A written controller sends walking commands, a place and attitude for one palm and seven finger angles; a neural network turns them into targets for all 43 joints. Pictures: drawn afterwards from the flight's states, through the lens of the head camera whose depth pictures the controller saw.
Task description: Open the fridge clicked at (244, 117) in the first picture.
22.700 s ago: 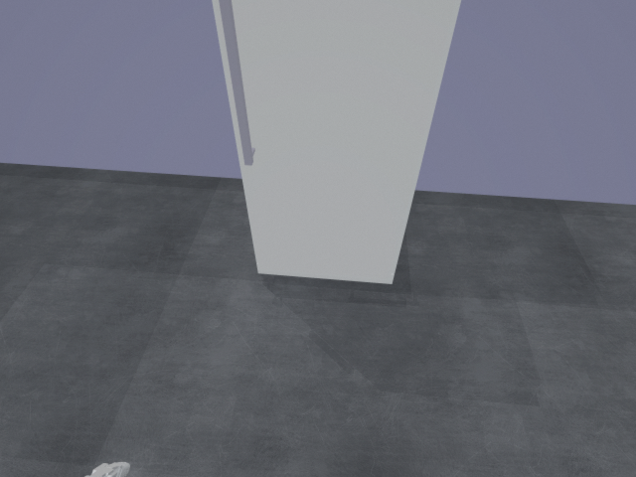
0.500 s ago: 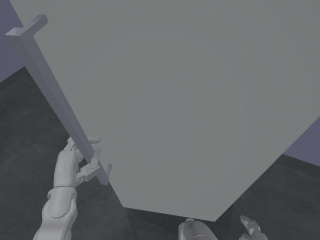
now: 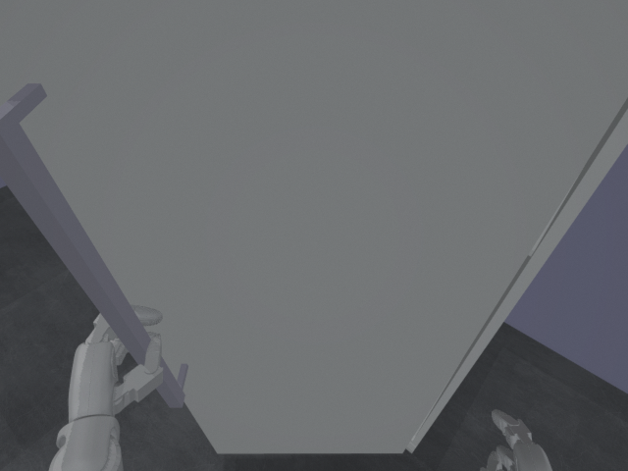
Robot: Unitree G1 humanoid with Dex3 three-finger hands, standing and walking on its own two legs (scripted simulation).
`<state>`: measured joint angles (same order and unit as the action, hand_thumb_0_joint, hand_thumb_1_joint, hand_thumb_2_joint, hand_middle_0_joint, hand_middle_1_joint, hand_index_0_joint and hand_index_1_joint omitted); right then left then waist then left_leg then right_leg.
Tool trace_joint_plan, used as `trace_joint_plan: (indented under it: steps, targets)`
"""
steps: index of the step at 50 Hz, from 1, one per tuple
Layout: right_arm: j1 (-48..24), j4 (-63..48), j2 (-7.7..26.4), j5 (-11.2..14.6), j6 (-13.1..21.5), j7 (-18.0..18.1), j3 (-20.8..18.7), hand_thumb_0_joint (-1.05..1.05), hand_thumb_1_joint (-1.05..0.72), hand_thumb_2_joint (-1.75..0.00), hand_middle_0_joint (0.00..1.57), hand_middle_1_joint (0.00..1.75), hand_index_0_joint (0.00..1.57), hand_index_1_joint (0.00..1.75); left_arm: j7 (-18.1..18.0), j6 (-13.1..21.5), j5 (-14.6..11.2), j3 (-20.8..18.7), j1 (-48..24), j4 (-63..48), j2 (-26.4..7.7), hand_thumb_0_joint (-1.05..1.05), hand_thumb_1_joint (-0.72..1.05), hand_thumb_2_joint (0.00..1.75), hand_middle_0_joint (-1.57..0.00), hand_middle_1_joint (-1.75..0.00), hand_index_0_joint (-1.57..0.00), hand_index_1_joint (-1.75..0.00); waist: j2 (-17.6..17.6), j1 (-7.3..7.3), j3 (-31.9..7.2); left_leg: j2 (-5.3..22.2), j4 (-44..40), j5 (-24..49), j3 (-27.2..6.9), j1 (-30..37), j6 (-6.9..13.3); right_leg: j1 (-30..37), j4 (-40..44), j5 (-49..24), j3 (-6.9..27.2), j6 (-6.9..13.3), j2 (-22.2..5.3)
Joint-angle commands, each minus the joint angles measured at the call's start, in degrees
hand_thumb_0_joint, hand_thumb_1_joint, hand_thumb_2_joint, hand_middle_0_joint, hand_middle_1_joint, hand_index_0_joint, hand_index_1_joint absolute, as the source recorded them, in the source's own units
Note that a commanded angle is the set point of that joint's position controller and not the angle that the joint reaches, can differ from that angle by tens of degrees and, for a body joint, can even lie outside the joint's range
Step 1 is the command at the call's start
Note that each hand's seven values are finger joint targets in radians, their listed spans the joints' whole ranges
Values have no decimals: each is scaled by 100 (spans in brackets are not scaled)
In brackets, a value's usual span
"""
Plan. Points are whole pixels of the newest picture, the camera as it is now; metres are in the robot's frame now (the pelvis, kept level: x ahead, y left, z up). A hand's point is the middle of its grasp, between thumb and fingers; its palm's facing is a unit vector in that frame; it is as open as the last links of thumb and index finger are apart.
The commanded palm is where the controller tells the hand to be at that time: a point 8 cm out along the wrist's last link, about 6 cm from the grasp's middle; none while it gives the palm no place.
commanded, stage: walk backward, drawing the door open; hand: left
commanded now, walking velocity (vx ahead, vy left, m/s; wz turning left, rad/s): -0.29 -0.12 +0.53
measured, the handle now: (129, 302) +0.28 +0.23 +0.10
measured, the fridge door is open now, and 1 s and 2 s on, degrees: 40 86 78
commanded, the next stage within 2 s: stop walking and hold the door back in 0.78 s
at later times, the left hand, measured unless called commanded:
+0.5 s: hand out of the picture +0.07 +0.13 +0.04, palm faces +0.54 -0.77 -0.34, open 6.0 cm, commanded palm +0.01 +0.16 +0.03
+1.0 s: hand out of the picture -0.06 +0.01 +0.04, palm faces +0.73 -0.62 -0.30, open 5.8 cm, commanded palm -0.08 +0.06 +0.04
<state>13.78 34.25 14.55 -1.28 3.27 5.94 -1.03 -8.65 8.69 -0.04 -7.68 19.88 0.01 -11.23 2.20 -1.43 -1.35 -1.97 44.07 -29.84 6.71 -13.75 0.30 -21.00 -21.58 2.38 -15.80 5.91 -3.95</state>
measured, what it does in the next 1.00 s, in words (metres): steps to the right, turning left: left foot, then right foot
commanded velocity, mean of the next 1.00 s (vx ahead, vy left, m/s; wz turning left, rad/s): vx -0.20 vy -0.13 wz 0.54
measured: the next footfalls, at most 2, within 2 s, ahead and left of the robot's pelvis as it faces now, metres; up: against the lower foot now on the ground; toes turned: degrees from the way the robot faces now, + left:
left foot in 0.04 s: -0.03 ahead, +0.10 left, +0.00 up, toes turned +6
right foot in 0.40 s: -0.03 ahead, -0.16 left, +0.00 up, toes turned +11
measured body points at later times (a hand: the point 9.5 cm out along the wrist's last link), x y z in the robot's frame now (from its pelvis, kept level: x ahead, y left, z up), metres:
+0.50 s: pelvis -0.09 -0.13 +0.00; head -0.04 -0.18 +0.45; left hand +0.04 +0.17 +0.07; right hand +0.12 -0.30 -0.13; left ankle -0.12 +0.05 -0.68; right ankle -0.07 -0.17 -0.74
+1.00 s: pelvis -0.13 -0.31 +0.00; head -0.10 -0.28 +0.45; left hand -0.10 +0.03 +0.06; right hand +0.12 -0.40 -0.10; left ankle -0.19 -0.13 -0.74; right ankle -0.01 -0.47 -0.69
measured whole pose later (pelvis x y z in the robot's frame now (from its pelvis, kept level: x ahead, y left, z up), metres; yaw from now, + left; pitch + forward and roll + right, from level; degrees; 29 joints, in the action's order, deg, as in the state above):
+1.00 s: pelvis -0.13 -0.31 +0.00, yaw +36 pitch -1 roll -4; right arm 14.5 34.5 10.2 -0.8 7.2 5.0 0.5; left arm -5.9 8.1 0.5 -6.2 12.3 -0.4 -14.1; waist -4.3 3.1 6.9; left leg 9.2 27.6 -10.3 -5.9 -16.9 -3.5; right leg -20.8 -45.4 23.8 0.4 -4.3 -2.7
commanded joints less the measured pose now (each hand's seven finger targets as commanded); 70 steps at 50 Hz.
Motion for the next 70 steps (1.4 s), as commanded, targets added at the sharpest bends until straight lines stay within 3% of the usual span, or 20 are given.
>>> trace_joint_plan:
  steps: [1, 3, 8, 17, 19, 22, 27, 35, 37, 39, 40, 45, 49, 51, 52, 55, 58, 64, 66, 70]
  targets:
    - [-286, -1112, 445, -42, 223, -9, 4, 0, -90, -90, 20, 30, 20, 30, -57, 496, -14, -227, -56, -1678, -818, 0, 90, 90, -45, -140, -45, -140, -1820, -90, -346, 692, -3513, 746, -1028, 383, 310, 417, -669, 2301, 919, -814, -424]
    - [-423, -1169, 396, -75, 405, -77, -28, 0, -90, -90, 20, 30, 20, 30, -126, 598, 184, -234, 50, -1799, -942, 0, 90, 90, -45, -140, -45, -140, -2225, 173, -78, 2863, -3858, 1439, -3782, -714, 1487, -399, -4047, 2422, 1582, -977, 182]
    - [-219, -715, 567, 64, 548, -167, -282, 0, -90, -90, 20, 30, 20, 30, 69, 279, 99, 201, 198, -1092, -340, 0, 90, 90, -45, -140, -45, -140, -987, 118, 65, 1629, -2360, 5330, -1814, 922, 708, -1337, -3860, 2247, 1163, -985, 449]
    - [-533, -474, 383, -15, 669, -84, -154, 0, -90, -90, 20, 30, 20, 30, 74, 312, -43, 41, 494, -1318, -569, 0, 90, 90, -45, -140, -45, -140, -1428, 99, -479, 1440, -2295, 4317, -2338, 377, 673, 575, -893, 1816, 1338, -954, 547]
    - [-667, -508, 298, 27, 623, -103, -145, 0, -90, -90, 20, 30, 20, 30, 112, 367, -24, -112, 528, -1394, -777, 0, 90, 90, -45, -140, -45, -140, -693, 200, -583, 1028, -1868, 3095, -2214, -175, 374, 1445, 442, 568, 1457, -921, 367]
    - [-883, -588, 116, 159, 540, -60, -249, 0, -90, -90, 20, 30, 20, 30, 143, 307, -149, -502, 362, -1033, -992, 0, 90, 90, -45, -140, -45, -140, 1784, 263, -705, -241, 1754, -264, -996, -1554, -222, 1091, 384, -1498, 2869, -187, -1737]
    - [-900, -370, -2, -23, 433, 20, -195, 0, -90, -90, 20, 30, 20, 30, 260, 448, -2, -365, 227, -602, -793, 0, 90, 90, -45, -140, -45, -140, 345, 121, -547, -65, 2854, 322, -553, -1855, -443, 1462, 38, -2059, 1421, -313, -1120]
    - [-509, -524, 156, 22, 440, 150, -228, 0, -90, -90, 20, 30, 20, 30, 253, 352, -50, -342, 28, -1124, -857, 0, 90, 90, -45, -140, -45, -140, 1362, -17, -209, -179, -1621, 4, 1072, 671, -94, 1146, 727, -2334, 215, -2159, -168]
    - [-347, -623, 219, -37, 413, 109, -81, 0, -90, -90, 20, 30, 20, 30, 290, 457, -45, -171, 141, -1107, -684, 0, 90, 90, -45, -140, -45, -140, -1800, -383, -342, 1084, -4513, 2658, -168, 1828, 431, 314, -3518, -789, 134, -2359, 520]
    - [-846, -965, 375, -149, 432, 25, -229, 0, -90, -90, 20, 30, 20, 30, 254, 524, 246, -391, 414, -1625, -1063, 0, 90, 90, -45, -140, -45, -140, -1516, 257, -258, 3745, -3208, 5634, -4027, 699, 1616, -1058, -5829, 3309, 2219, -1061, 249]
    - [-1118, -1130, 647, -30, 331, 13, -337, 0, -90, -90, 20, 30, 20, 30, 220, 373, 291, -555, 489, -1982, -1205, 0, 90, 90, -45, -140, -45, -140, -531, 293, -277, 3547, -3236, 5198, -3564, 916, 1442, -1210, -5333, 2956, 2121, -996, 281]
    - [-272, -590, 492, 49, 588, -9, -259, 0, -90, -90, 20, 30, 20, 30, 292, 285, 78, -158, -1514, -1939, -801, 0, 90, 90, -45, -140, -45, -140, -1694, 93, 75, 1570, -2700, 2613, -928, -79, 488, -121, -3097, 1819, 1316, -1018, 365]
    - [-154, -468, 564, 151, 605, 38, -262, 0, -90, -90, 20, 30, 20, 30, 25, 238, 60, -566, -3404, -489, -1255, 0, 90, 90, -45, -140, -45, -140, -2042, 140, -475, 963, -1791, 500, -560, -466, 324, 979, -1254, 2194, 674, -1087, 698]
    - [-177, -449, 354, 220, 542, 39, -215, 0, -90, -90, 20, 30, 20, 30, 33, 255, 53, -892, -3879, 26, -1927, 0, 90, 90, -45, -140, -45, -140, -214, 183, -396, 318, 134, -171, -309, -1094, -40, 1039, 0, 2333, 1954, -738, -356]
    - [-624, -616, 276, 173, 451, 53, -200, 0, -90, -90, 20, 30, 20, 30, 55, 229, 10, -1236, -3709, 278, -2459, 0, 90, 90, -45, -140, -45, -140, 1756, 420, -250, 46, 1941, -531, -764, -1974, -116, 673, 828, 2828, 4155, -168, -1743]
    - [-874, -215, 519, 33, 277, 5, -231, 0, -90, -90, 20, 30, 20, 30, 78, 323, -16, -1995, -4368, 607, -3347, 0, 90, 90, -45, -140, -45, -140, 867, 324, -283, 182, 3318, 644, -1226, -2160, -204, 170, 1254, 4421, 5106, 187, -2213]
    - [-770, 33, 560, 109, 184, -3, -150, 0, -90, -90, 20, 30, 20, 30, 172, 588, -141, -1552, -5153, 1449, -2764, 0, 90, 90, -45, -140, -45, -140, 1447, 158, -515, 358, 2209, 939, -973, -1793, -200, 701, 197, 2630, 2912, -150, -1537]
    - [-361, 139, 721, 178, 312, 52, -312, 0, -90, -90, 20, 30, 20, 30, 198, 825, -51, -1304, -6335, 2199, -2847, 0, 90, 90, -45, -140, -45, -140, 295, 38, -878, 78, -1686, 628, -212, 1143, -10, -403, -925, 2449, 2241, -415, -1047]
    - [-271, -7, 1005, 194, 338, 73, -308, 0, -90, -90, 20, 30, 20, 30, 264, 949, -68, -853, -6656, 2005, -2292, 0, 90, 90, -45, -140, -45, -140, -2746, 5, -745, 1606, -2999, -69, -2292, 1672, 508, -1698, -3221, 3116, 1029, -796, 152]
    - [-96, 105, 867, 356, 263, 166, -231, 0, -90, -90, 20, 30, 20, 30, 210, 726, 50, -1003, -7273, 3037, -2803, 0, 90, 90, -45, -140, -45, -140, -1372, 40, -776, 2039, -2629, 990, -2729, 397, 1403, -1222, -4368, 2431, 1584, -776, -70]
